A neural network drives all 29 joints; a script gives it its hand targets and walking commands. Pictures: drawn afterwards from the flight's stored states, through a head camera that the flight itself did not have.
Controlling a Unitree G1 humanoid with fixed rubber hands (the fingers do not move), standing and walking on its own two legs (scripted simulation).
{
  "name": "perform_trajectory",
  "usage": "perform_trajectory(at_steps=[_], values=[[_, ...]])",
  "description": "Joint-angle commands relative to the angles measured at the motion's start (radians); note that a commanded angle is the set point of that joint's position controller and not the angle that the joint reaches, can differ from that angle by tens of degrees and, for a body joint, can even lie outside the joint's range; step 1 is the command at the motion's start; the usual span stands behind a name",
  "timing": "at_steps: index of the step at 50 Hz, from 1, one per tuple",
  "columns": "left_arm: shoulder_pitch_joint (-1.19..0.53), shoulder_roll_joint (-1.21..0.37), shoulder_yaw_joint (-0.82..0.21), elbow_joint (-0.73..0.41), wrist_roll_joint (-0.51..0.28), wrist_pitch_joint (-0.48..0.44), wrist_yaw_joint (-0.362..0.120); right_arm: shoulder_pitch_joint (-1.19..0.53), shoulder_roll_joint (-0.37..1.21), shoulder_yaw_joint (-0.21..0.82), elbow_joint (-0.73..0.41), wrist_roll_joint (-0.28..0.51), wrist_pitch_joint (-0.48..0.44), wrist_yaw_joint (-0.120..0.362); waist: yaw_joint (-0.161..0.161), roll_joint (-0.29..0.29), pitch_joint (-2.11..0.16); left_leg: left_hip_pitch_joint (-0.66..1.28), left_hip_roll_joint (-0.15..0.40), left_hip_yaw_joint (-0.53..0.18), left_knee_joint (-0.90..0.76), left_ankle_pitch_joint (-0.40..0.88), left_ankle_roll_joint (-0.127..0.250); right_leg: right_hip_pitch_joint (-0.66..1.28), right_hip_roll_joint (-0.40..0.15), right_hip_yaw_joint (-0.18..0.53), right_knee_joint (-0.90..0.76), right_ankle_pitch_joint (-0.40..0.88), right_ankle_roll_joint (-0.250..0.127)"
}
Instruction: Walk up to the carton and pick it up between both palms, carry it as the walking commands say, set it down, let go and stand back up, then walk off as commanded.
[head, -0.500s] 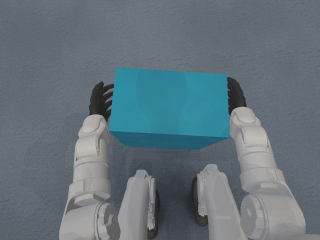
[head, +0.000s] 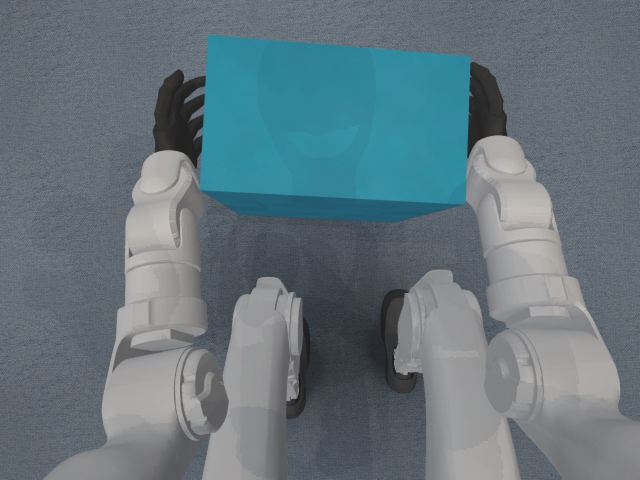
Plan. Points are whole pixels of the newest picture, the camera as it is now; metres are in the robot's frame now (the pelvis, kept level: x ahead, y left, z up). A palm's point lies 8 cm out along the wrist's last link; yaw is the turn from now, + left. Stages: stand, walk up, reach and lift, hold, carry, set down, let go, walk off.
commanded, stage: set down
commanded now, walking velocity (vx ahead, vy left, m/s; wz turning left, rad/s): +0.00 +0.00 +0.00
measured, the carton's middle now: (327, 155) +0.48 +0.03 -0.16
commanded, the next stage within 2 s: none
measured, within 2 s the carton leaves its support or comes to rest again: neither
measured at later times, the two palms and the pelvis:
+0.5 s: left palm (199, 150) +0.49 +0.20 -0.18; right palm (454, 139) +0.50 -0.14 -0.18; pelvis -0.04 +0.00 -0.06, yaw +1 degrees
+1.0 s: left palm (223, 155) +0.50 +0.19 -0.26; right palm (446, 133) +0.53 -0.15 -0.24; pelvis -0.01 +0.00 -0.10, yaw +0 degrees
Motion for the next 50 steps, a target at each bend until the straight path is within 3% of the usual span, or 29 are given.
perform_trajectory(at_steps=[1, 7, 8, 9, 10, 12, 14, 17, 20, 23, 28, 32, 36, 40, 43, 50], values=[[-0.754, -0.815, -0.680, -0.170, -0.166, -0.023, -0.213, -0.752, 0.950, 0.560, -0.208, 0.148, -0.043, 0.202, 0.012, -0.009, -1.603, 0.592, -0.115, -0.011, -0.241, 0.371, -0.045, 0.753, 0.162, -0.049, -0.076, 0.229, 0.000], [-0.975, -0.664, -0.739, -0.323, -0.252, 0.009, -0.161, -0.907, 0.807, 0.635, -0.348, 0.240, -0.006, 0.148, -0.013, 0.020, -2.095, 0.850, -0.100, -0.003, -0.182, 0.376, -0.053, 1.043, 0.150, -0.058, -0.016, 0.271, -0.018], [-0.976, -0.637, -0.768, -0.358, -0.262, 0.023, -0.149, -0.923, 0.757, 0.658, -0.414, 0.263, 0.000, 0.137, -0.032, 0.024, -2.168, 0.934, -0.091, 0.004, -0.156, 0.465, -0.061, 1.097, 0.152, -0.075, 0.004, 0.362, -0.015], [-0.908, -0.651, -0.813, -0.493, -0.276, 0.027, -0.133, -0.912, 0.726, 0.692, -0.578, 0.294, 0.001, 0.125, -0.036, 0.030, -2.265, 1.054, -0.094, 0.001, -0.118, 0.663, -0.067, 1.158, 0.165, -0.086, 0.036, 0.532, -0.008], [-0.925, -0.614, -0.824, -0.529, -0.296, 0.040, -0.118, -0.934, 0.662, 0.686, -0.593, 0.303, 0.008, 0.116, -0.039, 0.045, -2.265, 1.101, -0.096, -0.010, -0.108, 0.691, -0.072, 1.141, 0.164, -0.086, 0.051, 0.525, -0.004], [-0.977, -0.555, -0.789, -0.405, -0.296, 0.051, -0.103, -0.983, 0.657, 0.656, -0.428, 0.304, 0.016, 0.106, -0.005, 0.051, -2.022, 0.959, -0.089, -0.016, -0.135, 0.472, -0.061, 1.018, 0.152, -0.071, 0.041, 0.330, -0.008], [-1.063, -0.555, -0.770, -0.431, -0.310, 0.033, -0.093, -1.049, 0.696, 0.651, -0.442, 0.315, 0.005, 0.102, 0.010, 0.038, -1.943, 0.864, -0.092, -0.017, -0.143, 0.383, -0.045, 0.989, 0.140, -0.060, 0.048, 0.265, -0.015], [-1.083, -0.591, -0.720, -0.238, -0.282, 0.008, -0.096, -1.053, 0.720, 0.583, -0.239, 0.279, -0.012, 0.110, -0.008, 0.038, -1.745, 0.741, -0.088, -0.019, -0.141, 0.288, -0.038, 0.861, 0.133, -0.067, 0.054, 0.172, -0.025], [-1.087, -0.644, -0.674, -0.064, -0.252, -0.029, -0.120, -1.078, 0.755, 0.517, -0.110, 0.240, -0.046, 0.133, -0.018, 0.023, -1.614, 0.647, -0.084, -0.024, -0.120, 0.236, -0.031, 0.758, 0.131, -0.076, 0.067, 0.108, -0.031], [-1.109, -0.697, -0.646, 0.035, -0.239, -0.053, -0.147, -1.095, 0.788, 0.466, -0.013, 0.212, -0.066, 0.159, -0.028, 0.029, -1.545, 0.602, -0.081, -0.034, -0.103, 0.202, -0.027, 0.681, 0.127, -0.087, 0.091, 0.068, -0.035], [-1.159, -0.755, -0.669, 0.034, -0.254, -0.068, -0.161, -1.114, 0.804, 0.437, 0.006, 0.209, -0.081, 0.188, -0.054, 0.069, -1.605, 0.690, -0.082, -0.043, -0.061, 0.280, -0.036, 0.619, 0.128, -0.111, 0.134, 0.112, -0.035], [-1.170, -0.770, -0.706, -0.017, -0.286, -0.070, -0.160, -1.144, 0.801, 0.470, -0.066, 0.237, -0.088, 0.190, -0.060, 0.071, -1.700, 0.735, -0.085, -0.047, -0.025, 0.367, -0.041, 0.650, 0.129, -0.116, 0.175, 0.186, -0.036], [-1.192, -0.719, -0.712, -0.101, -0.286, -0.100, -0.145, -1.060, 0.841, 0.448, -0.006, 0.274, -0.103, 0.188, -0.032, 0.122, -1.680, 0.748, -0.083, -0.047, 0.007, 0.466, -0.051, 0.599, 0.134, -0.106, 0.213, 0.242, -0.041], [-1.188, -0.651, -0.689, -0.107, -0.265, -0.131, -0.139, -1.023, 0.850, 0.452, 0.042, 0.284, -0.117, 0.191, 0.018, 0.121, -1.585, 0.689, -0.077, -0.033, 0.036, 0.483, -0.048, 0.573, 0.137, -0.085, 0.242, 0.258, -0.037], [-1.177, -0.632, -0.695, -0.145, -0.272, -0.148, -0.132, -1.018, 0.858, 0.499, 0.012, 0.323, -0.134, 0.178, 0.050, 0.125, -1.639, 0.709, -0.077, -0.026, 0.054, 0.538, -0.048, 0.632, 0.138, -0.077, 0.272, 0.313, -0.036], [-1.104, -0.615, -0.691, -0.085, -0.293, -0.167, -0.140, -0.985, 0.868, 0.525, 0.002, 0.340, -0.161, 0.142, 0.045, 0.067, -1.588, 0.593, -0.077, -0.025, 0.074, 0.547, -0.037, 0.694, 0.139, -0.066, 0.296, 0.382, -0.033]])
